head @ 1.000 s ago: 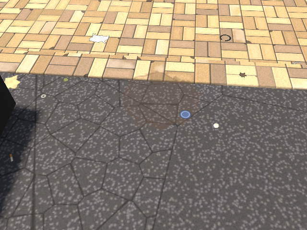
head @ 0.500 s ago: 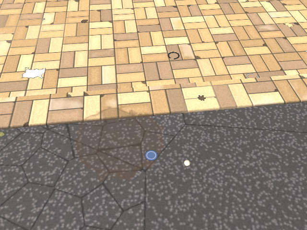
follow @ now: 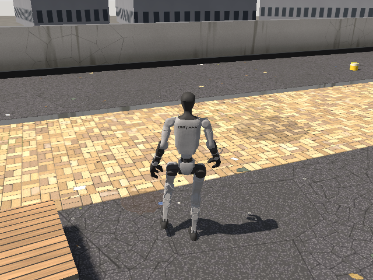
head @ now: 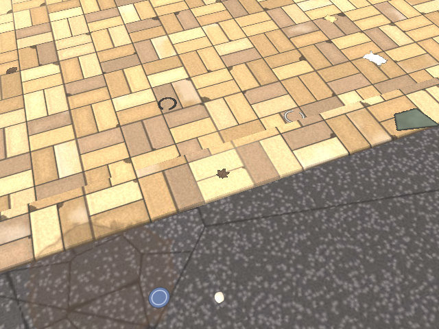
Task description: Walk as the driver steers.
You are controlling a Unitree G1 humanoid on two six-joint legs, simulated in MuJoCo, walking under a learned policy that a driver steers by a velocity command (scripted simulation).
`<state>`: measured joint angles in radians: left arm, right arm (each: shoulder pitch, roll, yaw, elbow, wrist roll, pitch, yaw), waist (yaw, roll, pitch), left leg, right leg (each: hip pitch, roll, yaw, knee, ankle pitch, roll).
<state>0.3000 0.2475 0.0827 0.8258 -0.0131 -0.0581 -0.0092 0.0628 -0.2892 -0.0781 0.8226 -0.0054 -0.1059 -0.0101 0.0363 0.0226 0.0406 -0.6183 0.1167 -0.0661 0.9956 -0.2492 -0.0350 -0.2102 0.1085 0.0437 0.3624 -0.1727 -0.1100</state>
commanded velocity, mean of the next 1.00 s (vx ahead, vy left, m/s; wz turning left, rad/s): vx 0.50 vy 0.00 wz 0.04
